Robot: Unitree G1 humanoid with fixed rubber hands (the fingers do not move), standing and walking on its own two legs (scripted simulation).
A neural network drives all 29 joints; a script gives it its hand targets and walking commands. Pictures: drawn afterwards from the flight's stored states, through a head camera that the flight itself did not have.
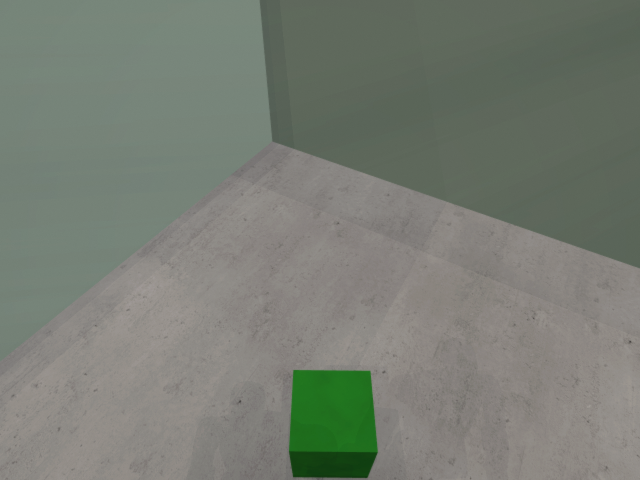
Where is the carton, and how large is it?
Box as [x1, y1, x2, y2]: [289, 370, 377, 477]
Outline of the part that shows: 293,370 289,454 293,476 367,477 377,452 370,371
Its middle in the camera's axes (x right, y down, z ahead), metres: +0.04 +0.52 +1.07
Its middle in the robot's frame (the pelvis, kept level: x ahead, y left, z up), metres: +0.42 -0.03 -0.66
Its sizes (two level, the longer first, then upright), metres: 0.210 0.200 0.250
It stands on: the floor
